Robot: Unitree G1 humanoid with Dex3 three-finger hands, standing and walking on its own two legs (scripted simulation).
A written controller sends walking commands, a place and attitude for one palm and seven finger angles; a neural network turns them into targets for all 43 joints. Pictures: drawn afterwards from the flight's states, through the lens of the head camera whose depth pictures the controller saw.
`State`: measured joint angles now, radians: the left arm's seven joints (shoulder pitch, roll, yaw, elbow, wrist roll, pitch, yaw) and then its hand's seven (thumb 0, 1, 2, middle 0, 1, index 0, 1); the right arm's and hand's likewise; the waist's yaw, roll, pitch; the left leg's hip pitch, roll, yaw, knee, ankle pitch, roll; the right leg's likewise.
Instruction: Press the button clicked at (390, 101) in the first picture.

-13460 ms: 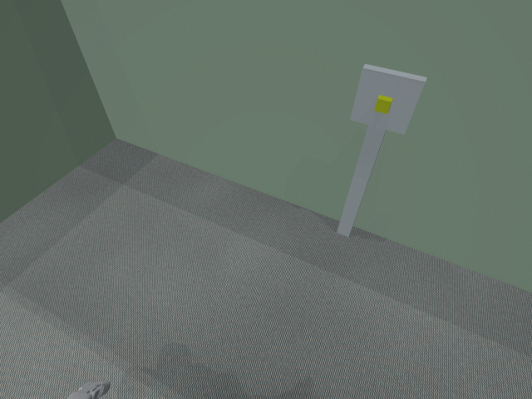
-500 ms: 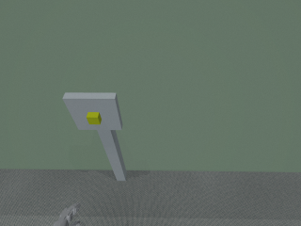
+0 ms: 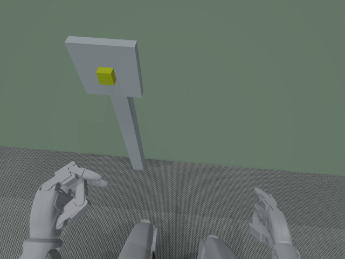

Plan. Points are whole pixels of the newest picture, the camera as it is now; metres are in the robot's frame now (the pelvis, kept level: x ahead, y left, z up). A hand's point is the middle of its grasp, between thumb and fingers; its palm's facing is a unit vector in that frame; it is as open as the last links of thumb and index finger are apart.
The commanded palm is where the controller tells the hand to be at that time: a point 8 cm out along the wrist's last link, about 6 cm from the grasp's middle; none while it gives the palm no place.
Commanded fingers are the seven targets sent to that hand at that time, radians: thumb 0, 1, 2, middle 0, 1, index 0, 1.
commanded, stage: raise the hand and make a fist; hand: left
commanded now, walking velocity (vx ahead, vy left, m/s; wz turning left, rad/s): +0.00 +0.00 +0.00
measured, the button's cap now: (106, 75) +0.56 +0.26 +0.07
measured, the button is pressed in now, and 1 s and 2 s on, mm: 0 0 0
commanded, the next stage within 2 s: aim a knuckle at the button in 1.38 s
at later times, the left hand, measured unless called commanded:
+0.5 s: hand (86, 190) +0.24 +0.21 +0.04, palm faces -0.03 -1.00 -0.02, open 3.1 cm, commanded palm +0.22 +0.27 +0.06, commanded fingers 0.00 0.90 0.90 -1.30 -1.50 -1.30 -1.50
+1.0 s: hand (67, 175) +0.26 +0.25 +0.06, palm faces +0.05 -1.00 -0.07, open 3.1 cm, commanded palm +0.23 +0.30 +0.07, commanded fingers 0.00 0.90 0.90 -1.30 -1.50 -1.30 -1.50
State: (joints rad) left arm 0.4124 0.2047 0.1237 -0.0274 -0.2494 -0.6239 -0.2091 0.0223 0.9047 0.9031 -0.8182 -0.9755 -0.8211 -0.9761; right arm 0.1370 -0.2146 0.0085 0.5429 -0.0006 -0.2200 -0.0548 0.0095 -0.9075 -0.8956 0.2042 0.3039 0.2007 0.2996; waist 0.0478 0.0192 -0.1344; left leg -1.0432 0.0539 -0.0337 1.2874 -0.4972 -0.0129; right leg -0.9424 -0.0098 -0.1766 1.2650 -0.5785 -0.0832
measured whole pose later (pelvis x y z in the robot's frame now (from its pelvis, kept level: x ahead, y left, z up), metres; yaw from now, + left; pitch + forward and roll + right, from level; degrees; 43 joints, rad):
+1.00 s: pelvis +0.03 +0.04 +0.02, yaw -1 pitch +17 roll -4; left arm 0.37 0.25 0.21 0.00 -0.27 -0.42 -0.23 0.02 0.90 0.90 -1.30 -1.50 -1.30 -1.50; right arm 0.22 -0.23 0.02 0.53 0.01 -0.14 -0.05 0.01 -0.90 -0.90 0.21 0.30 0.20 0.30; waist 0.00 0.03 -0.15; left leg -1.01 0.03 0.01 1.21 -0.51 0.05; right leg -0.90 -0.02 -0.13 1.15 -0.55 -0.01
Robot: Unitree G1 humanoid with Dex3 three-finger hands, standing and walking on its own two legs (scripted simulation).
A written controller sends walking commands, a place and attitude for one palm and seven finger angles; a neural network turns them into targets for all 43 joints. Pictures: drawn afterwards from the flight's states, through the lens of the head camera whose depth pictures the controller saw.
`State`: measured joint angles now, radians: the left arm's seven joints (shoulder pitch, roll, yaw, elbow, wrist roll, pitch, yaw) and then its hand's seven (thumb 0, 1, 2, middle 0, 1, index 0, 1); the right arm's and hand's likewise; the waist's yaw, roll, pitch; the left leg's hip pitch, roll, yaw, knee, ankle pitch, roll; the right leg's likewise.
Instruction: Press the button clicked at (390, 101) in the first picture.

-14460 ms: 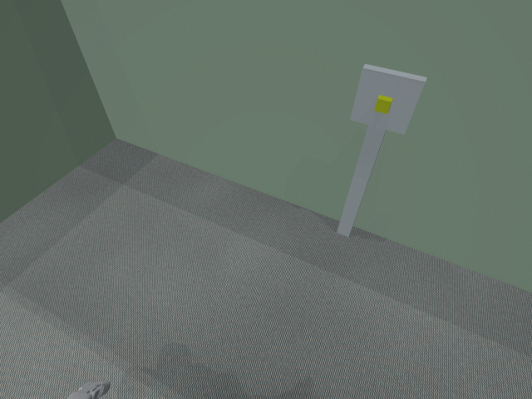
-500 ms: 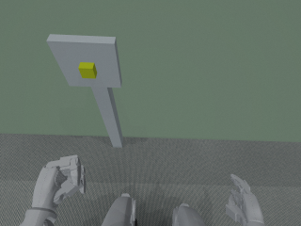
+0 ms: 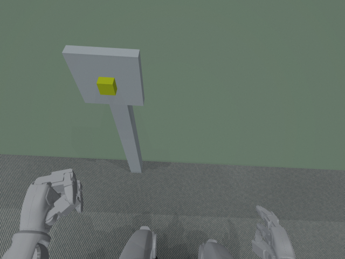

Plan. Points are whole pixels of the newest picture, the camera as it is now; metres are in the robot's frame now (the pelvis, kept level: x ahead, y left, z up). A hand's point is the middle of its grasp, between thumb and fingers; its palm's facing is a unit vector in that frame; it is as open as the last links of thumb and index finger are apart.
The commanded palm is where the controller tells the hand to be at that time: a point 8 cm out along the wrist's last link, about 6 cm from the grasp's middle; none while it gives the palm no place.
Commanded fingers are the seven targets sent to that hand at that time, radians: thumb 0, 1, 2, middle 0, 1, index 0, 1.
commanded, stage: raise the hand and make a fist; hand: left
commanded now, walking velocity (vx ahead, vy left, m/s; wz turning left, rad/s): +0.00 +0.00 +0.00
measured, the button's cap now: (107, 85) +0.53 +0.22 +0.05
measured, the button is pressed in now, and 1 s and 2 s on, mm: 0 0 0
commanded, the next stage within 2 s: aim a knuckle at the button in 0.38 s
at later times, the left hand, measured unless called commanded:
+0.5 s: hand (88, 200) +0.23 +0.19 +0.04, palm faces +0.04 -1.00 -0.06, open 3.1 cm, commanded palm +0.21 +0.25 +0.05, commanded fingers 0.00 0.90 0.90 -1.30 -1.50 -1.30 -1.50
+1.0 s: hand (96, 163) +0.31 +0.20 +0.03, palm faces +0.06 -1.00 -0.05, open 3.1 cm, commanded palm +0.29 +0.25 +0.04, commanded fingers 0.00 0.90 0.90 -1.30 -1.50 -1.30 -1.50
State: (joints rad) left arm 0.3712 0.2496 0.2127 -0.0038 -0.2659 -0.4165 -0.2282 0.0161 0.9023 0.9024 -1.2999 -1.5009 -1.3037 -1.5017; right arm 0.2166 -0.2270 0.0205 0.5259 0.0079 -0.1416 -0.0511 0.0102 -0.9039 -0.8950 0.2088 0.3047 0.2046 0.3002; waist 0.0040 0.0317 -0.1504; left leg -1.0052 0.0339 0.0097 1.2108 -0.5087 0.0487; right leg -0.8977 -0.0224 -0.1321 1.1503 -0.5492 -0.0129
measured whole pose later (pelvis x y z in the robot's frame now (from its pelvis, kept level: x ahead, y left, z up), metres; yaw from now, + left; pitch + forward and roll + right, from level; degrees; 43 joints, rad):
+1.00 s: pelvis +0.01 -0.02 +0.00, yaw -1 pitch +19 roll -2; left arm 0.05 0.28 0.29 0.29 -0.28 -0.37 -0.26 0.02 0.90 0.90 -1.30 -1.50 -1.30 -1.50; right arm 0.24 -0.26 0.01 0.57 0.02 -0.13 -0.05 0.01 -0.91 -0.90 0.21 0.30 0.20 0.30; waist -0.03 0.03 -0.16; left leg -1.03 0.05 0.02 1.21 -0.51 0.02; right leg -0.95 0.00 -0.12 1.18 -0.57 -0.04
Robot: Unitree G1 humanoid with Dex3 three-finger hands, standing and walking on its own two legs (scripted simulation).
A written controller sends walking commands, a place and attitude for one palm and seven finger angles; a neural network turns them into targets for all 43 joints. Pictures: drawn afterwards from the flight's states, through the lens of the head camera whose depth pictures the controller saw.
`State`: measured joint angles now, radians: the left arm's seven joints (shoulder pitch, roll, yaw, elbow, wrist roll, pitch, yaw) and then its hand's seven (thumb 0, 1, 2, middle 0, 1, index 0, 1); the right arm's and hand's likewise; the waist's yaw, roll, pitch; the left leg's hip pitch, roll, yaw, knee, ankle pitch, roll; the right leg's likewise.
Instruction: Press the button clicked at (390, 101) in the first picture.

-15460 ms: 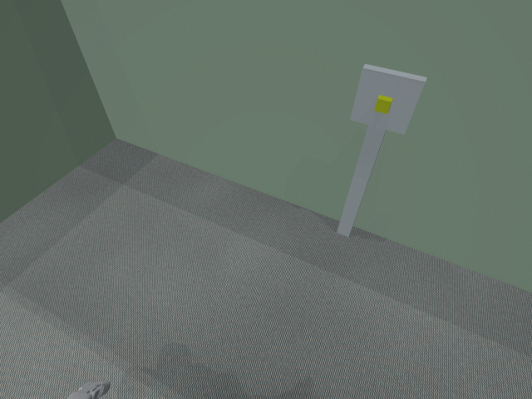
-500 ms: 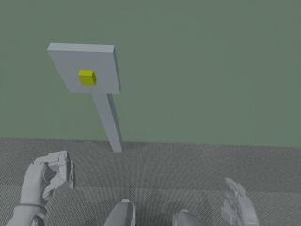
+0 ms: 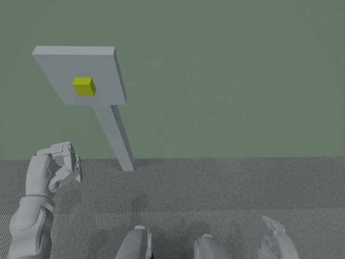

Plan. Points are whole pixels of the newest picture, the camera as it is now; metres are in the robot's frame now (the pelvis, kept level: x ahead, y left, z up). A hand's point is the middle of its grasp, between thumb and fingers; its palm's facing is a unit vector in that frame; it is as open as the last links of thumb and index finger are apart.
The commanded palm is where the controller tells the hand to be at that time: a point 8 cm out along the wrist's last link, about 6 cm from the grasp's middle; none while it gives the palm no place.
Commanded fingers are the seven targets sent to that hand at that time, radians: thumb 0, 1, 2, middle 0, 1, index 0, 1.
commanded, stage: aim a knuckle at the button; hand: left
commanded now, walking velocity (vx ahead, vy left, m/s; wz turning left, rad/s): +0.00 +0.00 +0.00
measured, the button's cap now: (85, 85) +0.52 +0.25 +0.05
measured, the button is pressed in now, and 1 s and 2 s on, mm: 0 0 0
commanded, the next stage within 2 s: press the button with the knuckle in 1.50 s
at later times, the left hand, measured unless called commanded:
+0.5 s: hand (88, 135) +0.38 +0.22 +0.03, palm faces +0.08 -1.00 -0.03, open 3.1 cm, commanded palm +0.36 +0.26 +0.03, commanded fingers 0.00 0.90 0.90 -1.30 -1.50 -1.30 -1.50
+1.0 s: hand (92, 128) +0.41 +0.22 +0.01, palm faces +0.09 -1.00 -0.03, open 3.1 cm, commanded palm +0.39 +0.26 +0.02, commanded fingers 0.00 0.90 0.90 -1.30 -1.50 -1.30 -1.50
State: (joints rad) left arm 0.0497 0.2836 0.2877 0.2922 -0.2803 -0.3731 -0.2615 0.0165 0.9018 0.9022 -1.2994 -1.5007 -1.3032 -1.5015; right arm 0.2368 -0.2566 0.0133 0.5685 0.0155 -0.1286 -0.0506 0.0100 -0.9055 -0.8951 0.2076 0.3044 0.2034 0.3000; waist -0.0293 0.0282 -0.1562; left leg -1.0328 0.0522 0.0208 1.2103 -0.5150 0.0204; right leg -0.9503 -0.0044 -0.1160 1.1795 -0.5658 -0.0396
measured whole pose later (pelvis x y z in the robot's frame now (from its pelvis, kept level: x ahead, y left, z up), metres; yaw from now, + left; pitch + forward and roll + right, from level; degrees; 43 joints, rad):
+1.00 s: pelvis -0.01 +0.02 -0.01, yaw -2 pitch +23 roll -3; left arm -0.47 0.35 0.37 0.84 -0.17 -0.47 -0.20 0.02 0.90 0.90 -1.30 -1.50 -1.30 -1.50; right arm 0.30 -0.25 0.02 0.62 0.00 0.03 -0.01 0.01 -0.91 -0.89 0.21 0.30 0.20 0.30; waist -0.09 0.02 -0.15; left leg -1.12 0.06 0.05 1.22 -0.51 0.05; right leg -1.06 0.00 -0.08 1.19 -0.54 -0.02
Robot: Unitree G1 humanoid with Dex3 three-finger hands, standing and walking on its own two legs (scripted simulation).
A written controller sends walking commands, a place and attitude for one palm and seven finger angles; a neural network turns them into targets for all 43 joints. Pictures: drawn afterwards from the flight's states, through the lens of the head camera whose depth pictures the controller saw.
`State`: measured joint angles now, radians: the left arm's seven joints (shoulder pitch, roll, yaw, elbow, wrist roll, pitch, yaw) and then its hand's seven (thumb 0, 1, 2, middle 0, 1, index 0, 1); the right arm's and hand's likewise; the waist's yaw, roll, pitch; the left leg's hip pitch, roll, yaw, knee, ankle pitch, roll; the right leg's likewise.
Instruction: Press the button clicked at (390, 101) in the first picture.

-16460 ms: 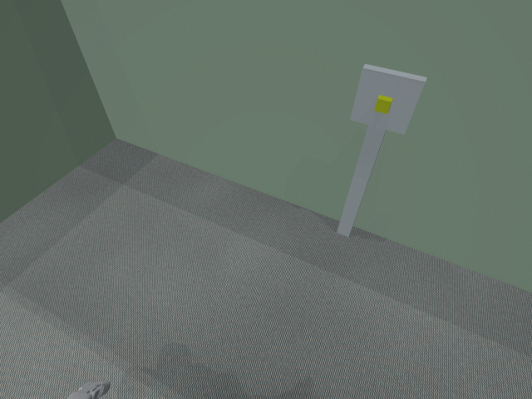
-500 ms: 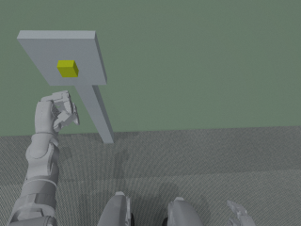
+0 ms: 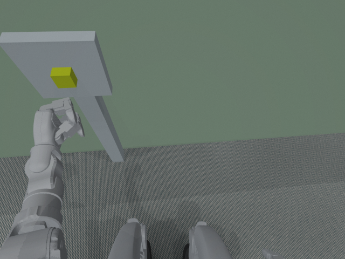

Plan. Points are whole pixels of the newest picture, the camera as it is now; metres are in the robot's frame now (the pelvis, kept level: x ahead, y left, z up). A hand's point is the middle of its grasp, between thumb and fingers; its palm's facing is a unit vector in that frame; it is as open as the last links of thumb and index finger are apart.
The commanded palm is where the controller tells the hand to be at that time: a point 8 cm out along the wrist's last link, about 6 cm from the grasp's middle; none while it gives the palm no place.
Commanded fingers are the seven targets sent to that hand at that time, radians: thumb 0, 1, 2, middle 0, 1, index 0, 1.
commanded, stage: aim a knuckle at the button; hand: left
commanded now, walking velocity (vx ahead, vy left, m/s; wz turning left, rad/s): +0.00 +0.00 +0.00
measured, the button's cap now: (64, 76) +0.51 +0.25 +0.06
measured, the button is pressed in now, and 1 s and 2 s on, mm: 0 0 11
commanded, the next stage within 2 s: press the button with the knuckle in 0.50 s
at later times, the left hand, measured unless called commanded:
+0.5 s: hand (81, 119) +0.42 +0.21 +0.03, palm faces +0.12 -0.99 -0.06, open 3.1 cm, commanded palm +0.39 +0.25 +0.03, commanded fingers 0.00 0.90 0.90 -1.30 -1.50 -1.30 -1.50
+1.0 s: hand (80, 108) +0.45 +0.22 +0.03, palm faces +0.10 -0.99 -0.03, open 3.1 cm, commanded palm +0.43 +0.26 +0.03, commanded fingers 0.00 0.90 0.90 -1.30 -1.50 -1.30 -1.50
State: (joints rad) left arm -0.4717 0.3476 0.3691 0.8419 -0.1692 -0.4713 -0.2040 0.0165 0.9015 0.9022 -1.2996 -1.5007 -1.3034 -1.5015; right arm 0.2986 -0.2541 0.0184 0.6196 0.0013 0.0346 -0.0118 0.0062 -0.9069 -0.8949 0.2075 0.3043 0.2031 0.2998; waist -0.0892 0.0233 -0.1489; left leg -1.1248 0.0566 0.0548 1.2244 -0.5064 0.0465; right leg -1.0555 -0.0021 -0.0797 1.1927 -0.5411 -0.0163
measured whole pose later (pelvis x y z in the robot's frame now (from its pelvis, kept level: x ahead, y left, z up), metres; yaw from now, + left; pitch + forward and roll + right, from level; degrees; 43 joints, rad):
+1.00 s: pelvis +0.00 -0.01 -0.01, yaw +0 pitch +25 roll -3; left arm -0.64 0.42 0.39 0.97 -0.16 -0.49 -0.24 0.02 0.90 0.90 -1.30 -1.50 -1.30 -1.50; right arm 0.27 -0.26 0.02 0.64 0.00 0.04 -0.02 0.00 -0.91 -0.89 0.21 0.30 0.20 0.30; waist -0.10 0.03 -0.14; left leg -1.19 0.06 0.03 1.27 -0.51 0.03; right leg -1.11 0.00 -0.10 1.23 -0.55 -0.03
